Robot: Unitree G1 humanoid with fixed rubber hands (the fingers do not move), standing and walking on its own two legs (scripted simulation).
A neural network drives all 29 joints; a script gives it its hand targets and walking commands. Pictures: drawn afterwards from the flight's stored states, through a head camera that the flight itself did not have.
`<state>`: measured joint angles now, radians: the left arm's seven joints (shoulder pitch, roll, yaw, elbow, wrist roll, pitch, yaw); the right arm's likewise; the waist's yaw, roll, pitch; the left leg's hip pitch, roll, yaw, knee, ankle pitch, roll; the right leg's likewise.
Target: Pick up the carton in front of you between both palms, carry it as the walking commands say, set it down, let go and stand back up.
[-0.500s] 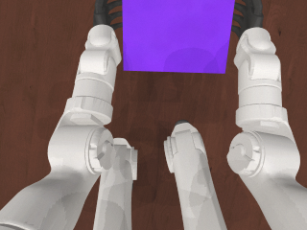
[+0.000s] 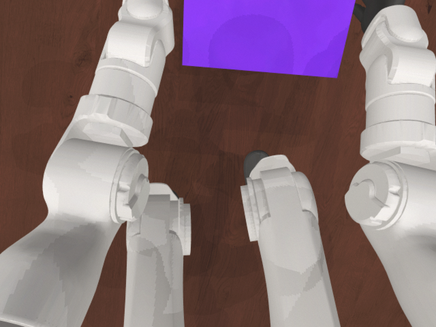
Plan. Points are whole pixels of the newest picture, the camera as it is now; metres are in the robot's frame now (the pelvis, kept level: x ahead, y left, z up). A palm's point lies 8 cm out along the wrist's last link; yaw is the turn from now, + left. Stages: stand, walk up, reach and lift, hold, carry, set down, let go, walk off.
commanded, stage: set down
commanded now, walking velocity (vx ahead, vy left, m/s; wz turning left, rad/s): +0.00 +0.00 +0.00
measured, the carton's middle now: (256, 3) +0.54 -0.18 -0.27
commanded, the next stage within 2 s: none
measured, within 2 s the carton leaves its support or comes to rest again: rests again in 0.48 s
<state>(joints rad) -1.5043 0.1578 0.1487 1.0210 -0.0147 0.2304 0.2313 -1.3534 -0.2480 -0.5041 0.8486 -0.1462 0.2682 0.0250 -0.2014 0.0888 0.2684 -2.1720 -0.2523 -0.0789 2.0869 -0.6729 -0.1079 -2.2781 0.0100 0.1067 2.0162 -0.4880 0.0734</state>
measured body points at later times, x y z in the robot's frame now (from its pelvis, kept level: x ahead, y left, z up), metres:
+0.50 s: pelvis +0.00 +0.00 -0.01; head +0.37 -0.06 +0.22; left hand +0.58 -0.03 -0.19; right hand +0.49 -0.33 -0.19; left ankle +0.08 +0.12 -0.37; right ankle +0.12 -0.14 -0.37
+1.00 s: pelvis +0.00 +0.00 -0.02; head +0.38 -0.05 +0.20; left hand +0.58 -0.02 -0.22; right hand +0.47 -0.33 -0.22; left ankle +0.08 +0.12 -0.37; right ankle +0.12 -0.14 -0.37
